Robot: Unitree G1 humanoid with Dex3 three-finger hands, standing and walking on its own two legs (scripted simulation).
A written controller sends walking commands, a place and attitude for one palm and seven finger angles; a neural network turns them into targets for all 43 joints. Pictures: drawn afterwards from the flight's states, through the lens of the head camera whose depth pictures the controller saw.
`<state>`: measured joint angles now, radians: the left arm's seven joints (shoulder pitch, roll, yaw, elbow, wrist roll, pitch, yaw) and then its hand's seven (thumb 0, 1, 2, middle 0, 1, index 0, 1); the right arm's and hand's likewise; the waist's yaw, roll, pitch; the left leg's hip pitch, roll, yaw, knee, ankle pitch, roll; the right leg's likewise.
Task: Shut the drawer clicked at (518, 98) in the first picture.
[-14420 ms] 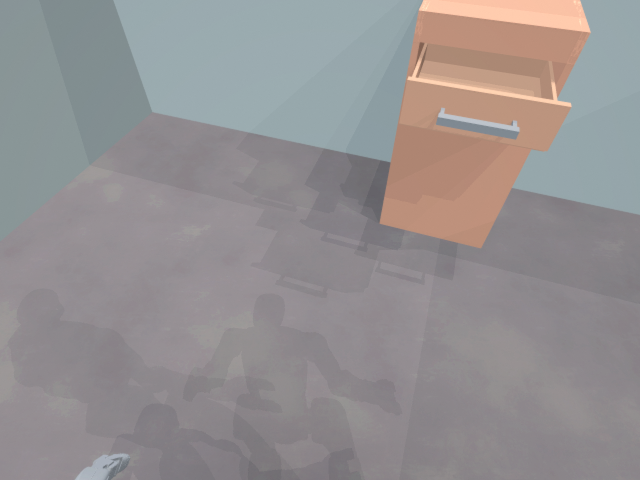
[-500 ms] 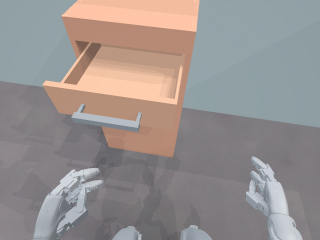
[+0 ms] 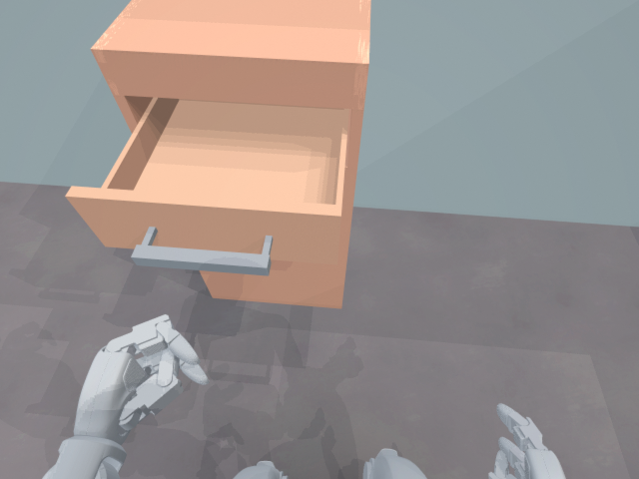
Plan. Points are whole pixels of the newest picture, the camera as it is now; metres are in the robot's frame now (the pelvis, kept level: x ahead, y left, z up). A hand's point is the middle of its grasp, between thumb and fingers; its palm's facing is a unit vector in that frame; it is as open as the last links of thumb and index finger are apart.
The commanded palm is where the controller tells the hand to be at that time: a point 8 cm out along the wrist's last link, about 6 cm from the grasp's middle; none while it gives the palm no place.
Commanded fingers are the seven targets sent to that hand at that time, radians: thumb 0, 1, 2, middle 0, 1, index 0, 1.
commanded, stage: raise the hand and make a fist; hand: left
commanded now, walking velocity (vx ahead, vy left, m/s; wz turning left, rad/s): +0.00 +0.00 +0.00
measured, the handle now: (206, 248) +0.43 +0.18 +0.00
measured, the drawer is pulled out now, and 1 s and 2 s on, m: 0.23 0.23 0.23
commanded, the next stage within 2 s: bring the fist close to the handle in 0.92 s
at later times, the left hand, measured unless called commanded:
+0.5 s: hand (170, 359) +0.23 +0.16 +0.09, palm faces -0.05 -1.00 -0.05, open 3.2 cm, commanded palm +0.21 +0.21 +0.10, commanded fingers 0.00 0.90 0.90 -1.40 -1.60 -1.40 -1.60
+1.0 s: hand (174, 361) +0.23 +0.15 +0.10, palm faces -0.05 -1.00 -0.06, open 3.3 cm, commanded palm +0.20 +0.21 +0.10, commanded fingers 0.00 0.90 0.90 -1.40 -1.60 -1.40 -1.60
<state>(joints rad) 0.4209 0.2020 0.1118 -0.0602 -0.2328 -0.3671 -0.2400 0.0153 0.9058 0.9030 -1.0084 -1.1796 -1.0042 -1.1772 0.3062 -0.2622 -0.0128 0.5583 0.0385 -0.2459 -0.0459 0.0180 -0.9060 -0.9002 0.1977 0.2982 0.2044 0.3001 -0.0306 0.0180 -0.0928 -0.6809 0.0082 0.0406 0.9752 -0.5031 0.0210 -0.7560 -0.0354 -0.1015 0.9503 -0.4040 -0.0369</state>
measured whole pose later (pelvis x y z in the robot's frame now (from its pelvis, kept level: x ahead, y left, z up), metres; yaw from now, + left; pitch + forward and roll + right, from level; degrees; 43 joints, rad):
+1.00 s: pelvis +0.02 +0.00 +0.02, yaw +1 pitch +8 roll +0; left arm 0.43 0.19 0.06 -0.17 -0.20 -0.28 -0.19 0.02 0.90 0.90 -1.40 -1.60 -1.40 -1.60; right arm 0.26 -0.25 0.03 0.53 0.04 -0.23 -0.04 0.02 -0.91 -0.90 0.20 0.30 0.20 0.30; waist 0.00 0.04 -0.09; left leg -0.52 0.00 0.03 0.86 -0.48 0.02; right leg -0.59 -0.03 -0.11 0.84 -0.39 -0.03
